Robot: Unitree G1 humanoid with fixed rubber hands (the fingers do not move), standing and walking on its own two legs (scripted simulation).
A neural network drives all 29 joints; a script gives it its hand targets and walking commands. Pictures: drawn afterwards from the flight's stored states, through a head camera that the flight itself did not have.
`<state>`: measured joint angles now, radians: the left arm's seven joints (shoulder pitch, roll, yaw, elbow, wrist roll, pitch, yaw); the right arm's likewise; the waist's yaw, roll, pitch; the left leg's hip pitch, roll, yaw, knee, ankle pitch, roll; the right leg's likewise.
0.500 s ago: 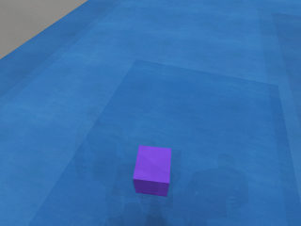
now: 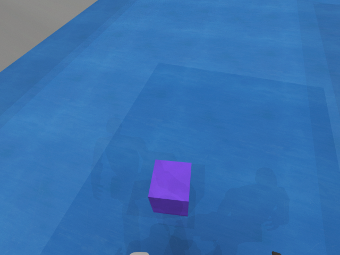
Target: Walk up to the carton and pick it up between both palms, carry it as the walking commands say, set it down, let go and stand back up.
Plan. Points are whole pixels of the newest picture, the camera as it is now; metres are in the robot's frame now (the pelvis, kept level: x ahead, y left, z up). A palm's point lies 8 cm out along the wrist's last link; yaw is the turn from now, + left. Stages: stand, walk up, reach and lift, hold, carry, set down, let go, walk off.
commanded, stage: walk up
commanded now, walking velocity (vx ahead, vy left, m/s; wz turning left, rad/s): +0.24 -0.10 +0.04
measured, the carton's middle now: (171, 188) +0.52 +0.05 -0.64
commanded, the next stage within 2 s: none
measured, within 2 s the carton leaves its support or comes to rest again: neither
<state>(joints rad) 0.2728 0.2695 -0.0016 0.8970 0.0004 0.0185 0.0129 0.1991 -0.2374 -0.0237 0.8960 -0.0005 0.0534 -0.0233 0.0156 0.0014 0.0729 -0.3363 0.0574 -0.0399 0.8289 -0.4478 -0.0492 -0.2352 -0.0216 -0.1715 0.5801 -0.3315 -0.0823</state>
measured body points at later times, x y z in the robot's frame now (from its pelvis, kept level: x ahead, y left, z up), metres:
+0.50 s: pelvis +0.03 +0.04 +0.00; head +0.05 +0.05 +0.45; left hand +0.08 +0.30 -0.15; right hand +0.10 -0.23 -0.13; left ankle +0.04 +0.18 -0.73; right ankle +0.01 -0.06 -0.72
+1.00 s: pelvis -0.01 +0.02 +0.00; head +0.01 +0.02 +0.45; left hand +0.05 +0.28 -0.14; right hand +0.08 -0.24 -0.14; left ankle +0.00 +0.17 -0.71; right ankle +0.02 -0.06 -0.73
